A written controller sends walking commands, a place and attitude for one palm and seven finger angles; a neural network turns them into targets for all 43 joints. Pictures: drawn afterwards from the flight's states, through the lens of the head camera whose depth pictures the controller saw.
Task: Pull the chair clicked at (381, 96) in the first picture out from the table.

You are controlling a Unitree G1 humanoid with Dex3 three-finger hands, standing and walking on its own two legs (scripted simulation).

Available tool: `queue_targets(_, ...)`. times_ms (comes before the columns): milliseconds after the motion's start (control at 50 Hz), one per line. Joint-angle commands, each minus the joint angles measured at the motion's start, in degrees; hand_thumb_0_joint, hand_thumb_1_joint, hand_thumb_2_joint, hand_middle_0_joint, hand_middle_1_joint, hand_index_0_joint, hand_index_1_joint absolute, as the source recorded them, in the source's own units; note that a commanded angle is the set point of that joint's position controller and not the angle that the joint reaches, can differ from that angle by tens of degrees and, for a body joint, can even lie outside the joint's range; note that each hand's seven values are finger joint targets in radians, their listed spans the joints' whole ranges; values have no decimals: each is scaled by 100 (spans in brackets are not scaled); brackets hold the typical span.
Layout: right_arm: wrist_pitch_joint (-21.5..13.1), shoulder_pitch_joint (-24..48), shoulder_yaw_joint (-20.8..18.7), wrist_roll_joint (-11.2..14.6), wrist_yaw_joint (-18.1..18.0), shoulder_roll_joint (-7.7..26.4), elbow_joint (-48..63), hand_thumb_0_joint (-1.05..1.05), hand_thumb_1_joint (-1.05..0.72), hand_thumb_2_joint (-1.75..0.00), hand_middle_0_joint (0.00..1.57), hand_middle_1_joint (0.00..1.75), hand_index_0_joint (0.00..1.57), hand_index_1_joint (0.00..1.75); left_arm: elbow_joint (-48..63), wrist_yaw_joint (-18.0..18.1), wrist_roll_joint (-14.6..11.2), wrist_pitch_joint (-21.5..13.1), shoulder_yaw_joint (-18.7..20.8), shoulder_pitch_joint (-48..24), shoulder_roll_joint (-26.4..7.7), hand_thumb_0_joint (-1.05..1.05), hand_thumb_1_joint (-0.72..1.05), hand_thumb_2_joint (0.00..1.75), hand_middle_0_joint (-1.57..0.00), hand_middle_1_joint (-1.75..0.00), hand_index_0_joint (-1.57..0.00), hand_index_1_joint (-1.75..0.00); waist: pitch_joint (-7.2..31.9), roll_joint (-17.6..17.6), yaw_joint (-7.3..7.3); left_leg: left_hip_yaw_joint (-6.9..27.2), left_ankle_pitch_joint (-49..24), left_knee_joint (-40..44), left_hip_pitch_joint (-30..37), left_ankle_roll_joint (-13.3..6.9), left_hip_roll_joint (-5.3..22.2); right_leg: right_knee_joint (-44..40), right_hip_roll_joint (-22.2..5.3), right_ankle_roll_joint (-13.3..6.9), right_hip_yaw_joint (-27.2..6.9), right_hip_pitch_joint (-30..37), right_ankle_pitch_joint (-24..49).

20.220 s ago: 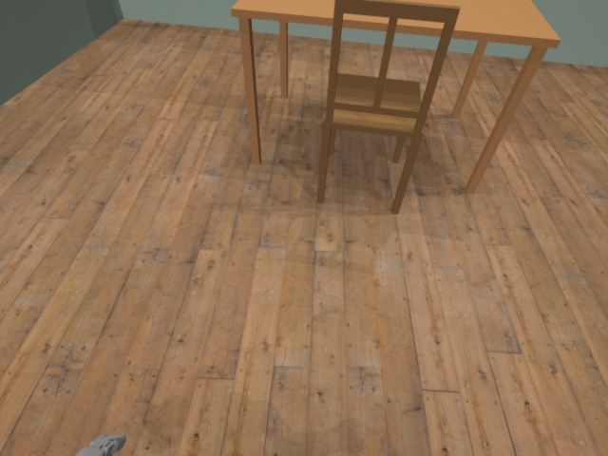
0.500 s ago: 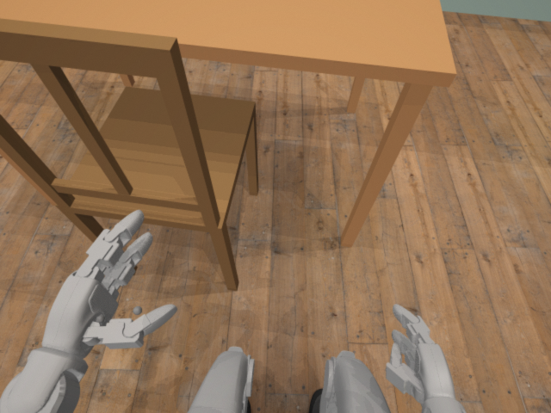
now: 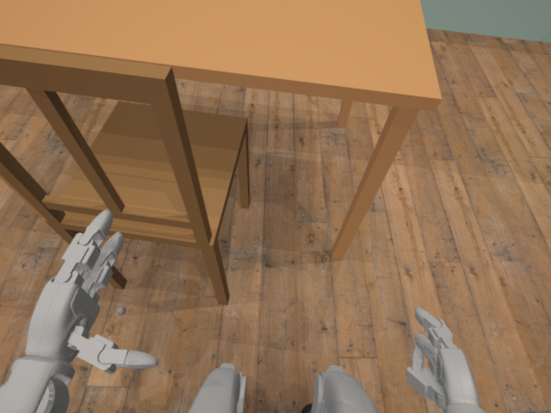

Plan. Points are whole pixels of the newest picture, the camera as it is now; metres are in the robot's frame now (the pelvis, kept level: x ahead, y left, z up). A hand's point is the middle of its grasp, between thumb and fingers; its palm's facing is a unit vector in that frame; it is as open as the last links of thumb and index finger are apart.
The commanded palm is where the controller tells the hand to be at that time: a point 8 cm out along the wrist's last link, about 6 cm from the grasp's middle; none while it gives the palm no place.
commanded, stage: raise the hand toward the chair's back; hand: left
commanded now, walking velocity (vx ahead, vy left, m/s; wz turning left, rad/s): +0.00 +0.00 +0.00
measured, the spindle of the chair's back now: (86, 159) +0.48 +0.36 +0.02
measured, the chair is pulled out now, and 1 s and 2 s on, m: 0.00 0.00 0.00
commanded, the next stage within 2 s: aim the fingers beside a spindle in 0.88 s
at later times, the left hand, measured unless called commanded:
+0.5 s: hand (141, 282) +0.26 +0.19 +0.06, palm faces -0.07 -1.00 -0.04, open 16.9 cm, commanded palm +0.24 +0.25 +0.07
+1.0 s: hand (128, 298) +0.24 +0.20 +0.06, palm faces -0.05 -1.00 -0.04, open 16.9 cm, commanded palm +0.22 +0.26 +0.07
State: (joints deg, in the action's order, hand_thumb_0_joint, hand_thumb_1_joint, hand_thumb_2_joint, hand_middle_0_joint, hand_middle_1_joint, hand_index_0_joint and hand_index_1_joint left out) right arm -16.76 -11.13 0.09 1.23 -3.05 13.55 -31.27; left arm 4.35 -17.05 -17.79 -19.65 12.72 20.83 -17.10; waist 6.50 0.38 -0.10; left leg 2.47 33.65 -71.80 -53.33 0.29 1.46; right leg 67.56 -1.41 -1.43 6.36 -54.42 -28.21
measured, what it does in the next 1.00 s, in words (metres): stands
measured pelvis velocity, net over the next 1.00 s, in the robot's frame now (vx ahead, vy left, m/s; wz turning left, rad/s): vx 0.00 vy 0.00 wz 0.00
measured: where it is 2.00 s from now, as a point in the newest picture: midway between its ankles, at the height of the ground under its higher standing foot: outside the picture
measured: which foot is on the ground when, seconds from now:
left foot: down 0.00-1.00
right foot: down 0.00-1.00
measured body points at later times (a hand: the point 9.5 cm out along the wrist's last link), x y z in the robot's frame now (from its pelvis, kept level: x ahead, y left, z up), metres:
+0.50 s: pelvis +0.02 -0.01 +0.01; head +0.10 -0.01 +0.45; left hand +0.26 +0.25 +0.06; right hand +0.20 -0.25 -0.07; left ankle +0.01 +0.12 -0.64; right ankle +0.05 -0.11 -0.64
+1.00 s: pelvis +0.00 +0.00 +0.00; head +0.07 +0.01 +0.45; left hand +0.24 +0.26 +0.06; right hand +0.19 -0.23 -0.07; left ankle +0.01 +0.12 -0.64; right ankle +0.05 -0.11 -0.64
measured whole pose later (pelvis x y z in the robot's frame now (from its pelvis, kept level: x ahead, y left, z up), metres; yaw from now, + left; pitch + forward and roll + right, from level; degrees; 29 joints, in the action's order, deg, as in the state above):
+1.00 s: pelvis +0.00 +0.00 +0.00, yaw +0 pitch +14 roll -2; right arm -15.8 -12.0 1.7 1.5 -3.4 14.0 -31.0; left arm -1.9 -20.1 -18.4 -18.5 13.2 14.7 -16.8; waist 5.8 0.9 -0.5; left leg 1.9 32.8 -70.1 -51.6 0.4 1.5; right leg 66.5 -1.2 -1.6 5.7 -53.2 -27.6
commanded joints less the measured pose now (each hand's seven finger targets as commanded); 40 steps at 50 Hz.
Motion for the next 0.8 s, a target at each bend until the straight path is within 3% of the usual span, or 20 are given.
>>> queue_targets(0, -269, 156, -279, 42, -73, 837, 777, 0, -90, -90, 20, 30, 20, 30, 788, -128, -44, -269, 213, -251, -597, 0, -50, 30, -6, -8, -6, -8, 1080, 225, 96, 123, -1332, 1237, 482, -34, -197, -933, 252, 33, -337, 1106, 664)
queue_targets(60, -248, 135, -268, 42, -119, 874, 811, 0, -90, -90, 20, 30, 20, 30, 710, -245, -48, -197, 394, -477, -818, 0, -50, 30, -6, -8, -6, -8, 1185, 150, 65, 87, -1383, 1188, 458, -47, -203, -962, 245, 27, -414, 1223, 739)
queue_targets(140, -247, 100, -260, 21, -141, 849, 832, 0, -90, -90, 20, 30, 20, 30, 914, -326, -205, -269, 613, -736, -912, 0, -50, 30, -6, -8, -6, -8, 1622, 42, 3, 51, -1795, 1110, 617, -52, -205, -925, 221, 48, -483, 1564, 1249)
queue_targets(160, -258, 106, -264, 1, -148, 846, 824, 0, -90, -90, 20, 30, 20, 30, 1050, -301, -248, -316, 786, -809, -1056, 0, -50, 30, -6, -8, -6, -8, 1817, 237, -75, 22, -1964, 1051, 657, -52, -224, -882, 223, 34, -540, 1685, 1432)
queue_targets(180, -267, 77, -255, 2, -132, 814, 818, 0, -90, -90, 20, 30, 20, 30, 1054, -312, -260, -341, 695, -744, -941, 0, -50, 30, -6, -8, -6, -8, 1852, 300, -68, 19, -2112, 1073, 772, -41, -218, -863, 212, 32, -524, 1723, 1617)
queue_targets(300, -210, 65, -266, 31, -88, 816, 732, 0, -90, -90, 20, 30, 20, 30, 695, -328, -182, -190, 501, -660, -761, 0, -50, 30, -6, -8, -6, -8, 1647, 326, 6, -19, -2236, 1106, 759, -29, -213, -897, 197, 57, -507, 1730, 1843)
queue_targets(360, -159, 59, -269, 47, -110, 858, 764, 0, -90, -90, 20, 30, 20, 30, 456, -367, -165, 12, 589, -740, -857, 0, -50, 30, -6, -8, -6, -8, 1594, 23, 25, -26, -2092, 1122, 613, -50, -215, -1019, 195, 69, -589, 1850, 1730)
queue_targets(400, -152, 80, -269, 53, -113, 851, 808, 0, -90, -90, 20, 30, 20, 30, 487, -382, -205, 40, 598, -756, -827, 0, -50, 30, -6, -8, -6, -8, 1600, 34, -8, -37, -2042, 1153, 606, -37, -222, -1038, 164, 82, -614, 1894, 1704)
queue_targets(460, -165, 104, -271, 34, -119, 846, 827, 0, -90, -90, 20, 30, 20, 30, 643, -340, -263, -61, 767, -866, -970, 0, -50, 30, -6, -8, -6, -8, 1688, 34, -69, -44, -2071, 1137, 597, -41, -229, -1042, 174, 67, -663, 1988, 1712)
queue_targets(580, -206, 76, -266, 24, -80, 825, 807, 0, -90, -90, 20, 30, 20, 30, 599, -263, -184, -322, 584, -917, -829, 0, -50, 30, -6, -8, -6, -8, 1579, 216, -53, -55, -1907, 1182, 629, -25, -216, -1000, 189, 47, -633, 1766, 1458)
queue_targets(640, -203, 77, -259, 34, -67, 846, 820, 0, -90, -90, 20, 30, 20, 30, 562, -273, -132, -305, 507, -876, -817, 0, -50, 30, -6, -8, -6, -8, 1470, 331, -39, -44, -1744, 1248, 638, -24, -228, -1021, 195, 34, -579, 1654, 1254)
queue_targets(780, -211, 146, -226, 54, -112, 848, 875, 0, -90, -90, 20, 30, 20, 30, 633, -285, -201, -222, 570, -1000, -874, 0, -50, 30, -6, -8, -6, -8, 1420, 176, -16, -15, -1360, 1286, 547, -44, -238, -1166, 205, 49, -623, 1599, 736)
